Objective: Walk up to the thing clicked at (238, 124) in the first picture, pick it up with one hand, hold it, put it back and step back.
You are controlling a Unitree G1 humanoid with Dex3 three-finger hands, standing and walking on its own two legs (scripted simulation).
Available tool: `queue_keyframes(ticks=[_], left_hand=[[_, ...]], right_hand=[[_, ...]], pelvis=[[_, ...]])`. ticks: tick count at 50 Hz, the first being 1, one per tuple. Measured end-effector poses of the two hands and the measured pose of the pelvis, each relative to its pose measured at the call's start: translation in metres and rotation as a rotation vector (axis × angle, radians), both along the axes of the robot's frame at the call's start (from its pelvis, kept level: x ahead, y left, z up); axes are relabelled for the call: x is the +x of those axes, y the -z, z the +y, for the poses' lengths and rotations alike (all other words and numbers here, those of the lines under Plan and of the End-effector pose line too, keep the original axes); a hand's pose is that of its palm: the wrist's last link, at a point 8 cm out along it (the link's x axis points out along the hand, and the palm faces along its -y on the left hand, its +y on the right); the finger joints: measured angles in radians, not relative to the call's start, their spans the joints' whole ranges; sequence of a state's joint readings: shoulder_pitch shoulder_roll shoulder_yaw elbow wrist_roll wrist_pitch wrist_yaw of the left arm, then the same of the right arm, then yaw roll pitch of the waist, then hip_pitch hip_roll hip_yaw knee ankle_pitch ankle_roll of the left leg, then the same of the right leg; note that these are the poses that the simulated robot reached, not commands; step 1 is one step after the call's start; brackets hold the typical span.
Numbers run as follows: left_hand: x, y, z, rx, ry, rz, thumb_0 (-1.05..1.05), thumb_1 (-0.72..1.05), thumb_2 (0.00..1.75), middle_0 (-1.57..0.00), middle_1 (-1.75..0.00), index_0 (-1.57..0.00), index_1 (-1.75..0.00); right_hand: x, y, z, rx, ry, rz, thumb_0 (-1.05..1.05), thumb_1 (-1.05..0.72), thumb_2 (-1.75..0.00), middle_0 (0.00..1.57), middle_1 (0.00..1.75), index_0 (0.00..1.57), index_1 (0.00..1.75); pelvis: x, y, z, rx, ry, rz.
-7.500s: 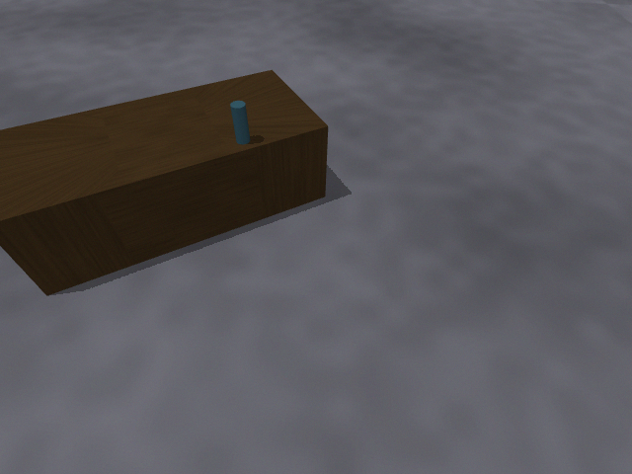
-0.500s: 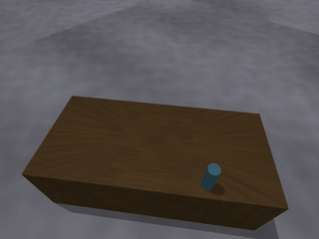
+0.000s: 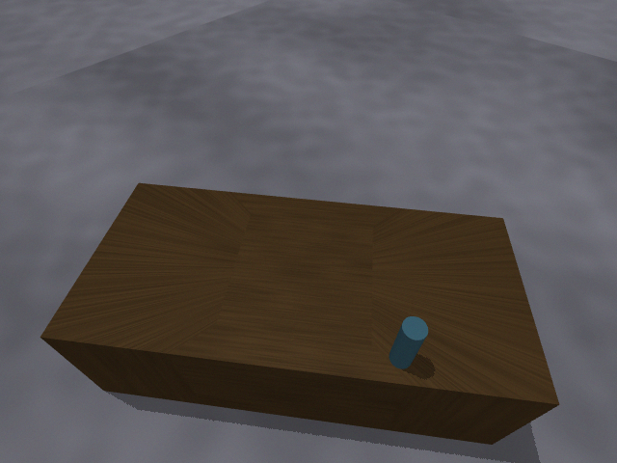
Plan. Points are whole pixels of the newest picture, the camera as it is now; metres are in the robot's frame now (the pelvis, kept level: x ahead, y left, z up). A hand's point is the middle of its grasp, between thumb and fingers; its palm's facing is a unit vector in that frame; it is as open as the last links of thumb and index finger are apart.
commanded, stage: stand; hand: right
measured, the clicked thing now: (407, 343) +0.42 -0.20 -0.31
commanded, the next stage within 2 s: go down in 0.18 s
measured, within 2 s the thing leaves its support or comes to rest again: neither
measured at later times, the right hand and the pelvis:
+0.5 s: hand out of the picture +0.15 -0.25 -0.15, palm faces +0.05 +0.95 -0.32, open 10.4 cm; pelvis -0.01 +0.00 -0.01, yaw -1 degrees
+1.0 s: hand out of the picture +0.15 -0.27 -0.15, palm faces +0.06 +0.94 -0.34, open 17.1 cm; pelvis +0.01 +0.00 -0.03, yaw -2 degrees
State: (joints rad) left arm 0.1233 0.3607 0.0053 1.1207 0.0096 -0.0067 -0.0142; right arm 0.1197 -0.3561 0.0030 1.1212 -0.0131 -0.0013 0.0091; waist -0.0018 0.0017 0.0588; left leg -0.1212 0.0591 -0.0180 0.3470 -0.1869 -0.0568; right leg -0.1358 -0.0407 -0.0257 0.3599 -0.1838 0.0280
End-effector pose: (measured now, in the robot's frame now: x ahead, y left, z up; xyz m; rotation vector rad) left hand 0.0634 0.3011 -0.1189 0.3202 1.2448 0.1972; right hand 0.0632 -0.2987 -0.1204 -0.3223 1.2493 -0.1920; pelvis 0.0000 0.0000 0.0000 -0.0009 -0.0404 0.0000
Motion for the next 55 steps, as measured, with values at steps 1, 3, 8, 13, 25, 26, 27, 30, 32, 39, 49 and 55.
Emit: queue_keyframes(ticks=[1, 3, 8, 13, 25, 26, 27, 30, 32, 39, 49, 55], left_hand=[[0.0, 0.0, 0.0, 0.0, 0.0, 0.0, 0.01, 0.9, 0.9, -0.21, -0.3, -0.2, -0.3], [0.001, 0.0, 0.0, -0.001, 0.0, 0.0, 0.01, 0.9, 0.9, -0.21, -0.3, -0.2, -0.3], [0.005, 0.0, 0.0, -0.001, 0.001, -0.001, 0.01, 0.9, 0.9, -0.21, -0.3, -0.2, -0.3], [0.009, -0.001, -0.001, 0.0, 0.003, -0.01, 0.01, 0.9, 0.9, -0.21, -0.3, -0.2, -0.3], [0.031, -0.002, -0.028, -0.035, -0.003, -0.197, 0.01, 0.9, 0.91, -0.22, -0.3, -0.21, -0.3], [0.032, -0.002, -0.031, -0.04, -0.005, -0.207, 0.01, 0.9, 0.91, -0.22, -0.3, -0.21, -0.3], [0.033, -0.003, -0.034, -0.045, -0.004, -0.215, 0.01, 0.9, 0.91, -0.22, -0.31, -0.21, -0.3], [0.037, -0.003, -0.041, -0.059, 0.001, -0.242, 0.01, 0.9, 0.9, -0.22, -0.31, -0.21, -0.3], [0.043, -0.003, -0.044, -0.068, 0.005, -0.265, 0.01, 0.9, 0.9, -0.22, -0.31, -0.21, -0.3], [0.066, -0.004, -0.051, -0.078, 0.038, -0.334, 0.01, 0.9, 0.89, -0.22, -0.31, -0.21, -0.3], [0.083, 0.003, -0.053, -0.042, 0.088, -0.371, 0.01, 0.89, 0.9, -0.21, -0.3, -0.21, -0.3], [0.089, 0.004, -0.054, -0.031, 0.068, -0.409, 0.01, 0.89, 0.9, -0.21, -0.3, -0.2, -0.3]], right_hand=[[0.0, 0.0, 0.0, 0.0, 0.0, 0.0, 0.01, -0.9, -0.9, 0.2, 0.3, 0.2, 0.3], [0.001, 0.0, 0.0, 0.0, 0.001, 0.001, 0.01, -0.9, -0.9, 0.2, 0.3, 0.2, 0.3], [0.003, 0.0, 0.0, -0.002, 0.0, -0.001, 0.01, -0.9, -0.9, 0.2, 0.3, 0.2, 0.3], [0.007, 0.0, 0.0, -0.001, -0.001, -0.009, 0.01, -0.9, -0.9, 0.2, 0.3, 0.2, 0.3], [0.076, -0.001, 0.002, 0.024, 0.02, -0.181, 0.01, -0.57, -0.56, 0.09, 0.13, 0.09, 0.12], [0.08, -0.002, 0.0, 0.019, 0.012, -0.182, 0.01, -0.52, -0.51, 0.09, 0.12, 0.09, 0.11], [0.082, -0.004, -0.002, 0.013, 0.006, -0.18, 0.01, -0.47, -0.46, 0.09, 0.1, 0.08, 0.1], [0.086, -0.009, -0.011, -0.005, 0.011, -0.167, 0.01, -0.33, -0.34, 0.09, 0.07, 0.08, 0.07], [0.085, -0.012, -0.014, -0.009, 0.019, -0.154, 0.01, -0.23, -0.27, 0.08, 0.06, 0.07, 0.06], [0.066, -0.007, -0.014, 0.032, 0.023, -0.079, 0.0, 0.15, -0.14, 0.06, 0.05, 0.06, 0.05], [0.07, -0.003, -0.018, -0.003, 0.033, -0.159, 0.0, 0.43, -0.08, 0.04, 0.06, 0.05, 0.06], [0.078, -0.01, -0.021, -0.001, 0.031, -0.185, 0.0, 0.5, -0.06, 0.04, 0.06, 0.05, 0.05]], pelvis=[[0.0, 0.0, 0.0, 0.0, 0.0, 0.0], [0.001, 0.0, 0.0, 0.0, 0.001, 0.001], [0.003, 0.0, 0.0, 0.0, 0.002, 0.002], [0.005, 0.0, 0.0, 0.0, 0.003, 0.001], [-0.008, 0.011, 0.004, 0.007, 0.02, 0.088], [-0.007, 0.011, 0.004, 0.008, 0.018, 0.092], [-0.006, 0.012, 0.004, 0.009, 0.016, 0.095], [-0.004, 0.013, 0.002, 0.014, 0.016, 0.097], [-0.002, 0.014, 0.001, 0.017, 0.017, 0.1], [0.002, 0.018, -0.003, 0.019, 0.022, 0.123], [0.007, 0.032, -0.002, 0.027, 0.038, 0.16], [0.013, 0.037, -0.002, 0.035, 0.04, 0.169]])
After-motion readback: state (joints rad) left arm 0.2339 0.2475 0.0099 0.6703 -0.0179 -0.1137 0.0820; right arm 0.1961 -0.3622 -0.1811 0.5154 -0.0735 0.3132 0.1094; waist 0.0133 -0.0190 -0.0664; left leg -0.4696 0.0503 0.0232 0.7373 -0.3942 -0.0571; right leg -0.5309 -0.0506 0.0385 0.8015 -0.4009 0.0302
